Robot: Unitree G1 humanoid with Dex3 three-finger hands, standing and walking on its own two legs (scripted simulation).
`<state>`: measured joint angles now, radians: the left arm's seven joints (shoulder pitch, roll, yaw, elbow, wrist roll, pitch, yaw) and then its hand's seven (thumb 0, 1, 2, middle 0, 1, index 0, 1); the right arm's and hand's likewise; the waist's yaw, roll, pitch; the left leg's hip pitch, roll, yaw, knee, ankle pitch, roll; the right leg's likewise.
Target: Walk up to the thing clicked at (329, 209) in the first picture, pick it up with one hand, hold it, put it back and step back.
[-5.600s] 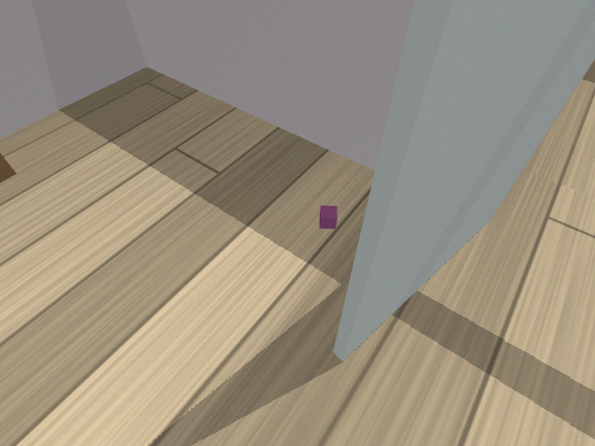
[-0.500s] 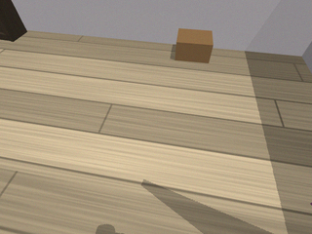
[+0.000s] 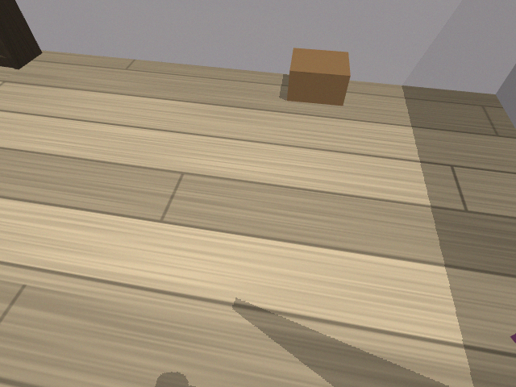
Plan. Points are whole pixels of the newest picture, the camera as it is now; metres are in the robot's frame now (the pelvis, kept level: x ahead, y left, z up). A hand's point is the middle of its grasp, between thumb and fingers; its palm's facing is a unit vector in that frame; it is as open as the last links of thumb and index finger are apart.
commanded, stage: stand
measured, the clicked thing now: out of the picture +0.40 -1.00 -0.75
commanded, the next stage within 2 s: walk up in 0.82 s
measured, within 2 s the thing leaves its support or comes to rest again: neither
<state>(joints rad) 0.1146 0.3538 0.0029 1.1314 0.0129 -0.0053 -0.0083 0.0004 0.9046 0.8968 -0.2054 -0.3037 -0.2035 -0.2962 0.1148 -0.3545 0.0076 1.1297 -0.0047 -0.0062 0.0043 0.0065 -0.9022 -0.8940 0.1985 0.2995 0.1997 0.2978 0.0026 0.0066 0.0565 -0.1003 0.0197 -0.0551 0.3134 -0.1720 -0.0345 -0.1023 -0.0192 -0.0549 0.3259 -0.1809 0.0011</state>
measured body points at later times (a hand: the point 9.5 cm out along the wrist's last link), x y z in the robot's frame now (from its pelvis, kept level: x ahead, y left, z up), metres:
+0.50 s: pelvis +0.00 +0.00 +0.00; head +0.01 -0.01 +0.45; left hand +0.07 +0.30 -0.13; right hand +0.07 -0.30 -0.14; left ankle +0.00 +0.14 -0.75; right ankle +0.00 -0.12 -0.75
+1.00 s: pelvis -0.02 +0.00 -0.01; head +0.02 +0.00 +0.44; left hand +0.07 +0.32 -0.13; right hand +0.08 -0.32 -0.13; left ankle -0.02 +0.13 -0.72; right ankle +0.00 -0.12 -0.75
